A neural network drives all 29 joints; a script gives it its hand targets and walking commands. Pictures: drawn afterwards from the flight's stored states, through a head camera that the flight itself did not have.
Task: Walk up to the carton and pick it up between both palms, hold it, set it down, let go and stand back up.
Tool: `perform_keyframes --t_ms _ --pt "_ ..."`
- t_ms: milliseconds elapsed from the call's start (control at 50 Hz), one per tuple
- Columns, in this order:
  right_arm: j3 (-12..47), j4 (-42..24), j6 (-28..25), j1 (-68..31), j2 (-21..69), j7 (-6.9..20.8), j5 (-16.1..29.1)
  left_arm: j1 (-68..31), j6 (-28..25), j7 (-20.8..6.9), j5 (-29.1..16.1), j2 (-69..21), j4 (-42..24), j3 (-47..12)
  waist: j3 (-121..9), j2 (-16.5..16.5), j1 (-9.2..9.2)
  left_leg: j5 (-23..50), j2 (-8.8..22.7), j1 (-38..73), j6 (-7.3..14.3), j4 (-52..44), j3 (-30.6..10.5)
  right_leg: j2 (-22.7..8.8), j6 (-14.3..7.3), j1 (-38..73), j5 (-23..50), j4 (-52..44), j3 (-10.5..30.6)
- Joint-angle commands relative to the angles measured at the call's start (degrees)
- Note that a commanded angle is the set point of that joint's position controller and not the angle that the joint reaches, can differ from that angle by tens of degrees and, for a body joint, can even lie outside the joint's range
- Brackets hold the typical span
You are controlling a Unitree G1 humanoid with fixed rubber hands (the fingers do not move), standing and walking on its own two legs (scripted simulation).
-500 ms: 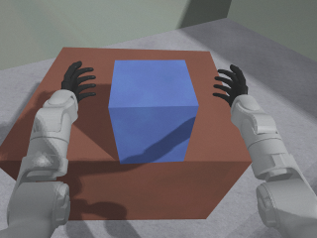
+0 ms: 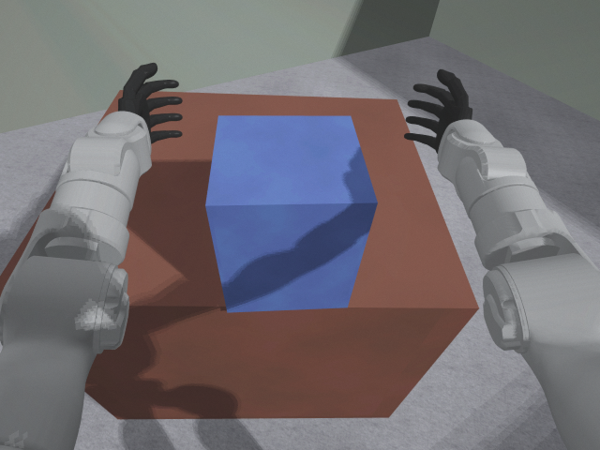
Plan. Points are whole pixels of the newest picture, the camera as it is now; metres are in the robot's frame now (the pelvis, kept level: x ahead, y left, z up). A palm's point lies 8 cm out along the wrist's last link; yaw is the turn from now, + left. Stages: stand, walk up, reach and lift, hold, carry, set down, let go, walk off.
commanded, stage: reach and lift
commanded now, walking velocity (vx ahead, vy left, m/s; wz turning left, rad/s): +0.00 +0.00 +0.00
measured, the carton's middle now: (286, 217) +0.46 +0.02 +0.04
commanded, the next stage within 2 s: none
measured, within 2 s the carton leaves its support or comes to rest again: neither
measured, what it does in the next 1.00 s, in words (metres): stands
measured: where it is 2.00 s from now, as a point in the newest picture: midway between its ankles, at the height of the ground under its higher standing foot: outside the picture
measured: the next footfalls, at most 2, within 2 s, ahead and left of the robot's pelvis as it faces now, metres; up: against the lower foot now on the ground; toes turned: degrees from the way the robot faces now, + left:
none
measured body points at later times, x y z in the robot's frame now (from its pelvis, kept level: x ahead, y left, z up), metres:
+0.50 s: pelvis -0.01 +0.00 -0.01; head +0.02 +0.02 +0.44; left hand +0.46 +0.20 +0.12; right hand +0.45 -0.17 +0.13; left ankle -0.02 +0.12 -0.75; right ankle +0.01 -0.12 -0.75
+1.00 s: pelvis -0.01 +0.00 -0.02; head +0.04 +0.02 +0.43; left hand +0.46 +0.19 +0.09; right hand +0.45 -0.17 +0.10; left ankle -0.02 +0.12 -0.75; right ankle +0.01 -0.12 -0.75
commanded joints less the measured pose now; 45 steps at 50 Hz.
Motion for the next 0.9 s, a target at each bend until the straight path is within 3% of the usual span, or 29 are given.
perform_keyframes --t_ms 0,140,300,400,660,880 --pt "-1.31 -6.59 -2.72 -27.19 -8.58 -0.10 -0.50 -28.64 -4.33 0.22 -0.40 7.80 -5.48 0.52 -28.56 3.68 -0.41 21.41 -2.95 8.99 -2.27 0.78 -0.30 2.46 0.97 12.07 20.10 2.51 0.79" --pt "-1.20 -3.24 -5.85 -21.95 -5.27 -0.79 -2.22 -24.13 -10.04 -0.69 1.33 5.54 0.85 0.46 -26.49 3.79 -0.78 22.07 -2.83 7.06 -2.50 0.54 -0.18 2.14 0.84 12.67 19.55 2.60 0.94" --pt "-5.11 -8.72 -12.13 -20.90 -3.30 -1.34 -6.94 -25.19 -18.49 0.03 2.02 3.97 -0.55 1.59 -32.09 4.74 -0.79 21.40 -2.89 5.90 -3.05 1.87 0.70 1.95 0.66 9.50 16.43 4.01 0.21" --pt "-5.54 -7.72 -15.17 -20.89 -2.01 -1.41 -8.22 -25.46 -23.03 0.64 1.56 3.75 2.66 1.63 -37.01 3.98 -0.23 21.28 -2.98 2.82 -3.00 3.68 1.01 1.53 0.85 8.74 17.85 6.47 0.31" --pt "-3.25 3.72 -23.76 -19.14 -1.39 0.38 -7.11 -24.71 -34.45 -0.63 -0.94 1.95 17.51 -2.15 -37.02 3.86 -0.28 18.75 -2.61 -4.96 -3.56 6.15 1.22 0.40 0.65 2.87 15.45 10.06 0.77" --pt "-2.10 4.39 -26.75 -19.85 -0.60 1.42 -6.28 -25.55 -37.93 -0.57 -1.56 -0.40 17.89 -3.37 -40.75 4.21 -0.46 20.61 -2.49 -5.86 -3.84 7.94 1.27 0.10 0.48 0.03 16.06 11.43 0.69"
